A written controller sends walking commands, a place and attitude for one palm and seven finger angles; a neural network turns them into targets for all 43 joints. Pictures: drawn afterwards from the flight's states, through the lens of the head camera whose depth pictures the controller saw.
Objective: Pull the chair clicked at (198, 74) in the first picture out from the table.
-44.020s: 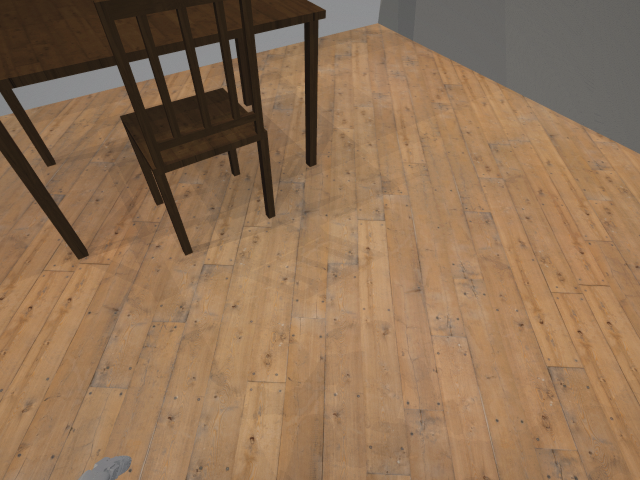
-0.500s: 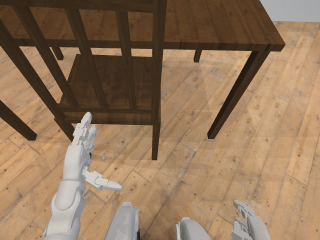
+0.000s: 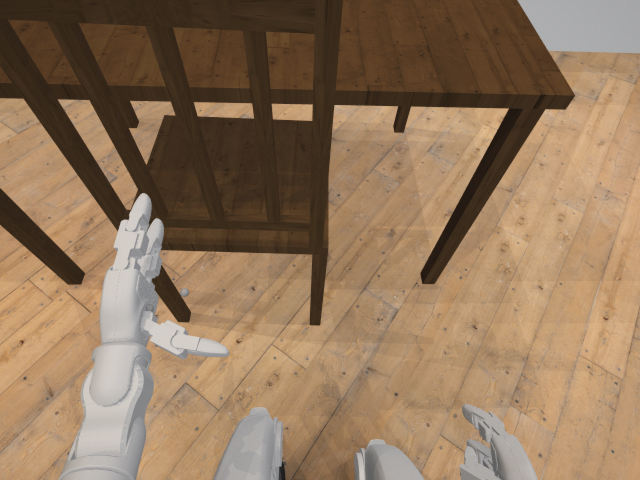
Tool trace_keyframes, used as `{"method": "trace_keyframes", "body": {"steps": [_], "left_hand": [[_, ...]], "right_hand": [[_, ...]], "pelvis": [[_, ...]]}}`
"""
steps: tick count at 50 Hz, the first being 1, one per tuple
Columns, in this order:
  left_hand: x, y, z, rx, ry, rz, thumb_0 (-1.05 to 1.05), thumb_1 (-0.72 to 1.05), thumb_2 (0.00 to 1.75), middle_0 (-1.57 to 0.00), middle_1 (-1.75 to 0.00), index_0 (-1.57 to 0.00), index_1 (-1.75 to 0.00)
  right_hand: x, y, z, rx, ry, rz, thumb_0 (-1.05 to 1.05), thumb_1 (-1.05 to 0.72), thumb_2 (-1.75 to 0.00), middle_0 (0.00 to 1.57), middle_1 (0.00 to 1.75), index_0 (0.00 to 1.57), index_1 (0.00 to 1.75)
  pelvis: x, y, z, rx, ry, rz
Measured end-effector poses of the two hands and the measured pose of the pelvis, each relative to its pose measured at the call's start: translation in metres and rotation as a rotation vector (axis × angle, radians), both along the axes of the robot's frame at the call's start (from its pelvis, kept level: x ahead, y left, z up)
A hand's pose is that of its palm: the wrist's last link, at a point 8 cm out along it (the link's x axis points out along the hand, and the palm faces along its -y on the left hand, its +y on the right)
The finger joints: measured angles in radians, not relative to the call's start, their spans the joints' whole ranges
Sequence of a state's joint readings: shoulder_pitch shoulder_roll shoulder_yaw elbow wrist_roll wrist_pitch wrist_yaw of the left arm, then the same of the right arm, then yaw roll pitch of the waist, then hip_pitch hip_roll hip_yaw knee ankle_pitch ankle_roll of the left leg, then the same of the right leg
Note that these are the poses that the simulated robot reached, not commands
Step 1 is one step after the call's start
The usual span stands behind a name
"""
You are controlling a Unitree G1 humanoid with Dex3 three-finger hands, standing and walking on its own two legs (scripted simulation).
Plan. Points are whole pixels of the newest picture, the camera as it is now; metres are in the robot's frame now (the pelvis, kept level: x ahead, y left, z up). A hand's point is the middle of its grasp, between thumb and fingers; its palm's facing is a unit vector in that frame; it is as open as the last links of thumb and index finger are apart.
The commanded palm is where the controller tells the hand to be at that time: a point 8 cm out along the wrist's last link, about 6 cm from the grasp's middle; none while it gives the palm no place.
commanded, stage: aim the fingers beside a spindle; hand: left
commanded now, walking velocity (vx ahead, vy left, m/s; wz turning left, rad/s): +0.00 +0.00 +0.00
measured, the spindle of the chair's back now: (195, 144) +0.56 +0.21 +0.05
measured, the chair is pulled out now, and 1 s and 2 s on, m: -0.08 -0.08 -0.08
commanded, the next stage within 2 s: push the fingers through the gap in 1.38 s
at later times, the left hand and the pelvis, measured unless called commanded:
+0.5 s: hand (218, 325) +0.30 +0.14 +0.01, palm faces -0.03 -1.00 +0.04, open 16.9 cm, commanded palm +0.30 +0.20 +0.03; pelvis +0.00 +0.00 +0.00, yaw +0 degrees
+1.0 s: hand (192, 296) +0.32 +0.16 +0.05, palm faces +0.08 -1.00 -0.04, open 16.9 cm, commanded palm +0.29 +0.21 +0.03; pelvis +0.00 +0.00 +0.00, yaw +0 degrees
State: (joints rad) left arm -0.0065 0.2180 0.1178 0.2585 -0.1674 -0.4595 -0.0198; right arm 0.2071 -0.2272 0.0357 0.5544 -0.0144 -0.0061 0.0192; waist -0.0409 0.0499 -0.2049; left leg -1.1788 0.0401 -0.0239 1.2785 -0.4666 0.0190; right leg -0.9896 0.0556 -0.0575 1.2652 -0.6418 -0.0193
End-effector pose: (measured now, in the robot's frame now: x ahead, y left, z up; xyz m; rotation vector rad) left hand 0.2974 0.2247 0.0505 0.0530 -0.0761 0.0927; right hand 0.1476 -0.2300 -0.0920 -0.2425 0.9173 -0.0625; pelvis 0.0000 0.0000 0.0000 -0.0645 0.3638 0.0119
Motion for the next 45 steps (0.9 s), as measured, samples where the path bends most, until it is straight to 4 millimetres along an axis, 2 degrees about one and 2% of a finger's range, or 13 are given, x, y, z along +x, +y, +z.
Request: {"method": "trace_keyframes", "body": {"steps": [3,7,9,11,15,19,23,27,32,36,40,42,45], "left_hand": [[-0.002,-0.003,-0.024,-0.039,0.125,-0.036,-0.01,-0.50,0.30,-0.06,-0.08,-0.06,-0.08],[-0.012,-0.032,-0.048,-0.099,0.212,-0.134,-0.01,-0.50,0.30,-0.05,-0.08,-0.06,-0.08],[-0.014,-0.043,-0.040,-0.103,0.162,-0.151,-0.01,-0.50,0.30,-0.06,-0.08,-0.06,-0.08],[-0.012,-0.044,-0.023,-0.082,0.073,-0.130,-0.01,-0.50,0.30,-0.06,-0.08,-0.06,-0.08],[0.001,-0.019,0.002,-0.007,-0.044,-0.029,-0.01,-0.50,0.30,-0.07,-0.08,-0.07,-0.08],[0.006,-0.001,-0.018,-0.010,0.083,-0.002,-0.01,-0.50,0.30,-0.06,-0.08,-0.07,-0.08],[-0.008,-0.019,-0.045,-0.081,0.215,-0.091,-0.01,-0.50,0.30,-0.06,-0.08,-0.06,-0.08],[-0.017,-0.037,-0.030,-0.088,0.126,-0.125,-0.01,-0.50,0.30,-0.06,-0.08,-0.06,-0.08],[-0.002,-0.016,0.000,-0.013,-0.037,-0.028,-0.01,-0.50,0.30,-0.07,-0.08,-0.07,-0.08],[0.007,-0.002,-0.019,-0.021,0.074,-0.019,-0.01,-0.50,0.30,-0.06,-0.08,-0.07,-0.08],[-0.005,-0.018,-0.046,-0.079,0.210,-0.099,-0.01,-0.50,0.30,-0.06,-0.08,-0.06,-0.08],[-0.011,-0.028,-0.043,-0.091,0.195,-0.122,-0.01,-0.50,0.30,-0.06,-0.08,-0.06,-0.08],[-0.016,-0.032,-0.020,-0.078,0.083,-0.103,-0.01,-0.50,0.30,-0.06,-0.08,-0.06,-0.08]], "right_hand": [[-0.002,0.001,-0.002,0.010,0.021,0.008,0.01,-0.90,-0.89,0.20,0.30,0.20,0.29],[-0.002,-0.002,-0.001,-0.015,0.016,-0.002,0.01,-0.90,-0.89,0.20,0.30,0.20,0.30],[-0.001,-0.004,0.001,-0.029,0.002,-0.013,0.01,-0.90,-0.89,0.20,0.30,0.20,0.30],[-0.001,-0.005,0.002,-0.036,-0.009,-0.019,0.01,-0.90,-0.89,0.20,0.30,0.20,0.29],[0.000,-0.005,0.001,-0.021,-0.006,-0.008,0.01,-0.90,-0.89,0.20,0.29,0.20,0.29],[-0.001,-0.005,-0.003,0.002,0.020,0.003,0.01,-0.90,-0.89,0.20,0.29,0.20,0.29],[0.000,-0.008,-0.001,-0.008,0.021,-0.007,0.01,-0.90,-0.89,0.20,0.30,0.20,0.29],[0.003,-0.010,0.004,-0.037,-0.004,-0.018,0.01,-0.90,-0.89,0.20,0.30,0.20,0.29],[0.006,-0.011,0.002,-0.032,-0.012,-0.002,0.01,-0.90,-0.89,0.20,0.29,0.20,0.29],[0.006,-0.009,-0.002,-0.010,0.004,0.006,0.01,-0.90,-0.89,0.20,0.29,0.20,0.29],[0.005,-0.009,-0.002,-0.013,0.008,-0.006,0.01,-0.90,-0.89,0.20,0.30,0.20,0.29],[0.005,-0.009,0.000,-0.022,0.000,-0.016,0.01,-0.90,-0.89,0.20,0.30,0.20,0.29],[0.005,-0.008,0.004,-0.030,-0.012,-0.020,0.01,-0.90,-0.89,0.20,0.30,0.20,0.29]], "pelvis": [[0.000,0.000,0.000,0.000,0.000,0.007],[0.000,0.001,-0.001,-0.001,0.004,0.008],[0.000,0.001,-0.001,0.000,0.003,0.001],[0.000,0.001,-0.001,0.002,0.003,-0.005],[0.000,-0.002,-0.001,0.004,0.000,-0.003],[0.000,-0.004,-0.001,0.005,0.004,0.003],[0.002,-0.003,0.000,0.002,0.005,0.005],[0.004,-0.003,0.002,0.003,0.001,-0.002],[0.003,-0.005,0.000,0.003,0.001,0.001],[0.002,-0.006,-0.003,0.003,0.008,0.004],[0.003,-0.004,-0.002,0.002,0.010,0.003],[0.004,-0.003,-0.001,0.002,0.008,-0.001],[0.005,-0.002,0.002,0.004,0.001,-0.006]]}}
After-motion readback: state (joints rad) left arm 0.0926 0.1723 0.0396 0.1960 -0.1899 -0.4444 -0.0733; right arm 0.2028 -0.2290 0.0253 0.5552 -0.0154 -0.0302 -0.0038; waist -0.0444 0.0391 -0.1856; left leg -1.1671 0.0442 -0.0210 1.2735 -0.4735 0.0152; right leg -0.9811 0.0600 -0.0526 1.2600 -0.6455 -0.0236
